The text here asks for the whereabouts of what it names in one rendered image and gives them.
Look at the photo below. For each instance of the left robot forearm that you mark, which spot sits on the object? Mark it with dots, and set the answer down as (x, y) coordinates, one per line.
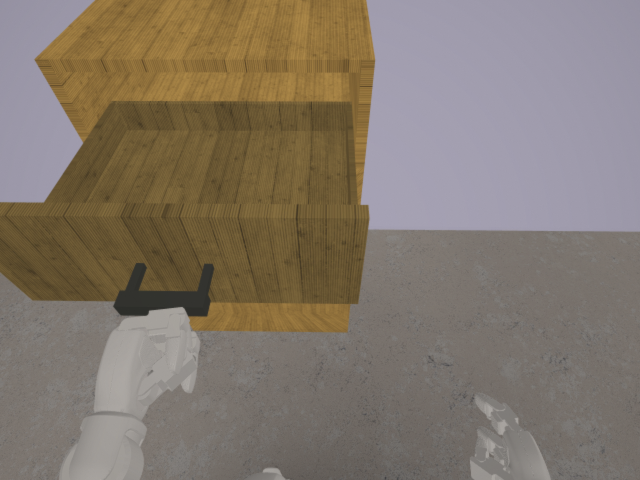
(108, 449)

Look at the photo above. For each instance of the left robot hand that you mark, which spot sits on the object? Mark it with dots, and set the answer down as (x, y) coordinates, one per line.
(122, 384)

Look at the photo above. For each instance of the drawer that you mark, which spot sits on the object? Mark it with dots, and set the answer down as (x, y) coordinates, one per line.
(265, 191)

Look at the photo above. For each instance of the handle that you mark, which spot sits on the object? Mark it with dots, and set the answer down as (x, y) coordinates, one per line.
(133, 302)

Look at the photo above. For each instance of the right robot hand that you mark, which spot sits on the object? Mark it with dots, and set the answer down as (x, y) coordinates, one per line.
(516, 456)

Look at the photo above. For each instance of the cabinet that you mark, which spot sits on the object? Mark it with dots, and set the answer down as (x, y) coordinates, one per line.
(221, 50)

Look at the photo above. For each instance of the left robot shin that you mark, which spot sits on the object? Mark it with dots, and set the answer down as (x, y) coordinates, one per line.
(272, 470)

